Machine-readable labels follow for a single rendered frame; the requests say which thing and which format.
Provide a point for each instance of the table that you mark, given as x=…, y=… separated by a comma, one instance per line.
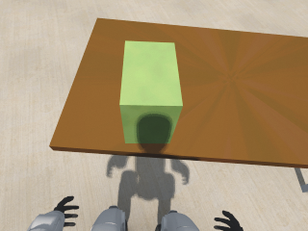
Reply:
x=244, y=96

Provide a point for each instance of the carton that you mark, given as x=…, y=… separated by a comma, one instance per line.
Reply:
x=150, y=95

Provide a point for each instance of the right robot hand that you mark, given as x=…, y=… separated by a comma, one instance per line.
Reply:
x=233, y=223

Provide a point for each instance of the left robot hand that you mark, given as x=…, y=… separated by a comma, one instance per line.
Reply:
x=62, y=208

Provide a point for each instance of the left robot forearm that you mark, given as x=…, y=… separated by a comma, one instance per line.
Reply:
x=51, y=221

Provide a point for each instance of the left robot shin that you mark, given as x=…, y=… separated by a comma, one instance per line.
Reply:
x=113, y=206

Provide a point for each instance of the left robot thigh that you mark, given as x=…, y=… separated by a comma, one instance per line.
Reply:
x=111, y=219

